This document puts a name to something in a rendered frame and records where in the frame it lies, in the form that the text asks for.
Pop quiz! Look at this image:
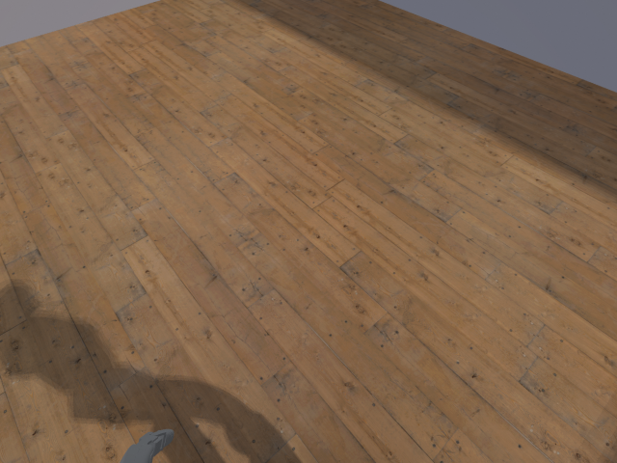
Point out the robot left hand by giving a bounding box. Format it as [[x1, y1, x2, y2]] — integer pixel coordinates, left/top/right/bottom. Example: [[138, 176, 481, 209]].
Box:
[[120, 429, 174, 463]]

